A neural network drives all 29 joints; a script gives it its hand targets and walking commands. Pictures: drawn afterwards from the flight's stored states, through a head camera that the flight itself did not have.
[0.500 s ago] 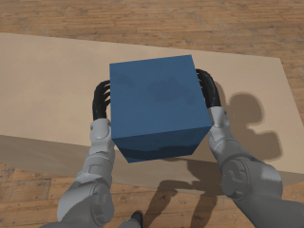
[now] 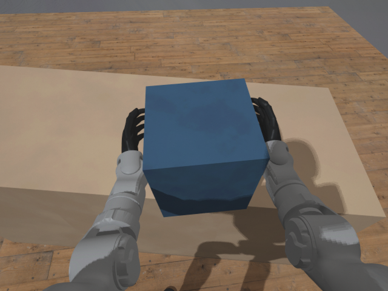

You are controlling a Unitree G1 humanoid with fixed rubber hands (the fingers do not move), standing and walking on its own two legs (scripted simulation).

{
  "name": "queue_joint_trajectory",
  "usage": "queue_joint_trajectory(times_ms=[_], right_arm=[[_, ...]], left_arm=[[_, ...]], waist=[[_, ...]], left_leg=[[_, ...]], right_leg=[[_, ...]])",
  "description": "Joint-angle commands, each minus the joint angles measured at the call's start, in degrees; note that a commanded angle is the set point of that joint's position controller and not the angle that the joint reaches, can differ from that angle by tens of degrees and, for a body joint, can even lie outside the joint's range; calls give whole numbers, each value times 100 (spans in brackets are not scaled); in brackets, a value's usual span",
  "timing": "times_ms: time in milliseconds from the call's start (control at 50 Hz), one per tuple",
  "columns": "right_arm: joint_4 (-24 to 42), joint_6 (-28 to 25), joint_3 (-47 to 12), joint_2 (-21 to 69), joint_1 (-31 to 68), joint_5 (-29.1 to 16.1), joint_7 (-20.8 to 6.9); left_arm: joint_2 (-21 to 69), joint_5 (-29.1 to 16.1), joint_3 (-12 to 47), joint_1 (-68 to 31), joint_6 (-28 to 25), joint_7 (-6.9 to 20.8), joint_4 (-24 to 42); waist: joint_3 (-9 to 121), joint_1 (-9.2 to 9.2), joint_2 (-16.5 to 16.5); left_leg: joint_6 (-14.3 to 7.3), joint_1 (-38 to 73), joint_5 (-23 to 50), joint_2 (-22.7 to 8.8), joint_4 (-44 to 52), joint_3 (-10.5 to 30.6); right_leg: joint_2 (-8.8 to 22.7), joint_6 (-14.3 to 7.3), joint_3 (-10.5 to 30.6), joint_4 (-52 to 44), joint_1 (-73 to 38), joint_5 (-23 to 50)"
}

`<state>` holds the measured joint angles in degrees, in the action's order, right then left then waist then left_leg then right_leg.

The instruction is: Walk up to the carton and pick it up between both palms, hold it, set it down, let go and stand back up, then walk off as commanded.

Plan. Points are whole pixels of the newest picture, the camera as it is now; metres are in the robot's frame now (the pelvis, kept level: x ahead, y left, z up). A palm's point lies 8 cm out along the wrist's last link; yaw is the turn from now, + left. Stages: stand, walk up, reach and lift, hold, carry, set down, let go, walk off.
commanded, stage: reach and lift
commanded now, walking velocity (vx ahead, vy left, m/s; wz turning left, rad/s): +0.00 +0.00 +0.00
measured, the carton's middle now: (200, 153) +0.40 +0.03 +0.03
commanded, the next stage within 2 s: hold in 1.32 s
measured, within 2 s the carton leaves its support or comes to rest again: neither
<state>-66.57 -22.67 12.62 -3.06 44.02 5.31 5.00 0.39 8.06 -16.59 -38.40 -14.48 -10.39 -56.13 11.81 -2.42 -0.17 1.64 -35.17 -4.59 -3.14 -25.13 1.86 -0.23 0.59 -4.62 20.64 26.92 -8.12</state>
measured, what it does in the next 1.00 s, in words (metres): stands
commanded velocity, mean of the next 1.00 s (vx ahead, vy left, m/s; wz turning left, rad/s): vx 0.00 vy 0.00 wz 0.00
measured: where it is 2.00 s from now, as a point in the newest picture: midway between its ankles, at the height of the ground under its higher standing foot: outside the picture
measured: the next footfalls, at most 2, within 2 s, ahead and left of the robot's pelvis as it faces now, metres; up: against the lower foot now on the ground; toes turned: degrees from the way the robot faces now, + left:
none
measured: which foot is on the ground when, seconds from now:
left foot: down 0.00-1.00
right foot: down 0.00-1.00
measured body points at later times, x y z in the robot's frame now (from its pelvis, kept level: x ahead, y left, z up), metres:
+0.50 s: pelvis +0.01 -0.01 +0.01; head -0.06 +0.02 +0.45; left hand +0.40 +0.16 +0.16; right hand +0.41 -0.14 +0.19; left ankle +0.07 +0.12 -0.74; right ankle +0.01 -0.13 -0.74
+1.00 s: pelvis +0.01 -0.01 +0.01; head -0.07 +0.02 +0.45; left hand +0.40 +0.16 +0.17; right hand +0.41 -0.14 +0.21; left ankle +0.07 +0.12 -0.74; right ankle +0.01 -0.13 -0.74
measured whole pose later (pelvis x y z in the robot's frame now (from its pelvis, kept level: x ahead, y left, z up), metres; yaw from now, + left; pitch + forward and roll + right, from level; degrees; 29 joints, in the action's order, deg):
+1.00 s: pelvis +0.01 -0.01 +0.01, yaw +1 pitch -1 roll -2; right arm -50.9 16.9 11.0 -2.2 47.8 -7.2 8.6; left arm -3.1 6.8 -12.3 -41.1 27.0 -7.4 -38.1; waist 10.4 1.7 -2.3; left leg 1.6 -15.9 -8.1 -3.1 -25.1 1.9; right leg -0.2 0.6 -4.6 20.5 7.5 -11.6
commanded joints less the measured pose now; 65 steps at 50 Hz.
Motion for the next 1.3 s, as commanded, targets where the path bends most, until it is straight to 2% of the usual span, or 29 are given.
queue_joint_trajectory(times_ms=[0,100,200,260,320,400,480,540,720,1040,1280], right_arm=[[1636,403,-2369,3953,3776,-40,-477],[1968,1169,-2484,4011,3939,-577,-463],[2394,1859,-2409,4015,4318,-980,-444],[2532,2221,-2271,4032,4519,-1117,-417],[2454,2562,-2080,4043,4540,-1177,-397],[2252,2953,-1955,4048,4442,-1267,-412],[2333,3215,-2042,4051,4601,-1451,-428],[2422,3363,-2053,4051,4727,-1515,-402],[2803,3673,-2229,4263,4890,-1672,-268],[3220,3958,-2308,4063,4742,-1875,-98],[3555,4178,-2552,3956,4617,-2111,-24]], left_arm=[[3746,-319,3003,-4866,-47,794,1635],[3840,-543,3107,-5107,641,765,2048],[3939,-687,3119,-5318,1406,805,2427],[3924,-661,3030,-5460,1833,891,2651],[3817,-518,2779,-5439,2225,1009,2689],[3674,-314,2416,-5189,2678,1147,2649],[3640,-263,2295,-5115,3041,1231,2864],[3632,-262,2264,-5089,3271,1315,2894],[3615,-385,2303,-5189,3606,1496,3207],[3699,-561,2707,-5103,3959,1554,3772],[3583,-526,2684,-4837,4211,1558,4019]], waist=[[3712,306,222],[3476,384,335],[2940,539,328],[2534,662,323],[2016,711,299],[1358,630,321],[983,519,378],[789,527,328],[886,558,198],[1085,856,417],[1125,794,368]], left_leg=[[197,3039,643,300,163,-282],[173,3280,280,338,233,-169],[134,3342,33,366,357,-99],[108,3356,30,394,423,-95],[69,3296,-67,434,529,-142],[41,3258,-278,483,687,-238],[53,3270,-303,509,734,-301],[28,3263,-445,517,744,-316],[-51,3313,-497,578,672,-317],[57,3540,-216,582,587,-223],[68,3653,-3,601,540,-185]], right_leg=[[-150,-43,135,-181,-1040,557],[-151,-20,179,-288,-1126,128],[-160,11,240,-406,-1364,-104],[-144,31,296,-476,-1596,-77],[-120,72,347,-543,-1831,-90],[-127,126,379,-591,-2018,-120],[-174,162,373,-568,-2045,-97],[-179,189,372,-579,-2038,-198],[-153,296,403,-532,-2197,-55],[-172,284,368,-511,-2183,249],[-194,277,405,-501,-2234,500]])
